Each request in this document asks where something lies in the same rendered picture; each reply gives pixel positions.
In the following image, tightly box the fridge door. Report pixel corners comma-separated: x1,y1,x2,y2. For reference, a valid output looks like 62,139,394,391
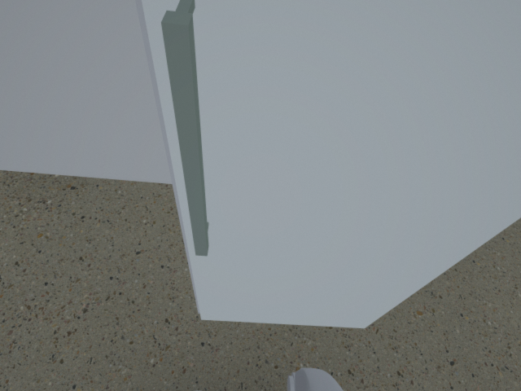
142,0,521,328

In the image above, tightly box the robot right thigh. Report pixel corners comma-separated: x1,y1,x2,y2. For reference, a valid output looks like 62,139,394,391
287,368,343,391

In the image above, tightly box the handle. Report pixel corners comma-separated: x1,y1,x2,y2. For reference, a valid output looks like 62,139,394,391
161,0,208,256

